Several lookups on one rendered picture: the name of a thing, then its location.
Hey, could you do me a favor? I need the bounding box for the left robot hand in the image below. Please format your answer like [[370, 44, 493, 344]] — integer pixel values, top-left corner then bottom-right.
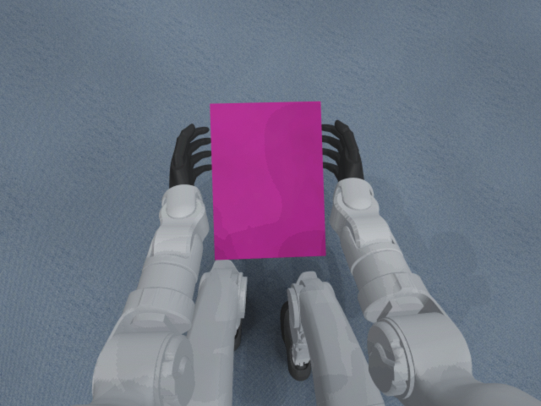
[[169, 124, 212, 189]]

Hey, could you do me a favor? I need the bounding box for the carton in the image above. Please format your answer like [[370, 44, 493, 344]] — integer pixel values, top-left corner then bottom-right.
[[210, 101, 326, 261]]

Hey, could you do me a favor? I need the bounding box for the robot left foot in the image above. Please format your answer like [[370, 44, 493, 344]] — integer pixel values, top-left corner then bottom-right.
[[234, 294, 247, 351]]

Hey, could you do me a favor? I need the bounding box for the robot right foot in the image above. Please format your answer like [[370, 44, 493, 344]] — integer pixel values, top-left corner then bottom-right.
[[281, 301, 311, 381]]

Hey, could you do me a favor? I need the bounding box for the right robot hand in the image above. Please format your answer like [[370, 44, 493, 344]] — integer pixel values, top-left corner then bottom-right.
[[321, 120, 364, 182]]

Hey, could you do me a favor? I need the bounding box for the robot right upper arm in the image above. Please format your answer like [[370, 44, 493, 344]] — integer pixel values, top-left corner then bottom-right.
[[367, 312, 541, 406]]

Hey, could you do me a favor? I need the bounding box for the robot foot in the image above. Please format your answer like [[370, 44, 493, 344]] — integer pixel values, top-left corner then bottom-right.
[[234, 294, 247, 351], [281, 301, 311, 381]]

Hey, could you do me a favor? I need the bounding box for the robot left upper arm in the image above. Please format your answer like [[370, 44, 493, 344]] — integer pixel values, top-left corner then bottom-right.
[[71, 331, 195, 406]]

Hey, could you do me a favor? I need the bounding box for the right robot forearm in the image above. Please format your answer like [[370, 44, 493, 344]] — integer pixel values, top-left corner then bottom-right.
[[330, 178, 472, 366]]

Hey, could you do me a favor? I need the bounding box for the left robot forearm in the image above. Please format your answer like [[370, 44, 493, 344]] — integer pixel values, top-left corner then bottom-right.
[[92, 184, 210, 397]]

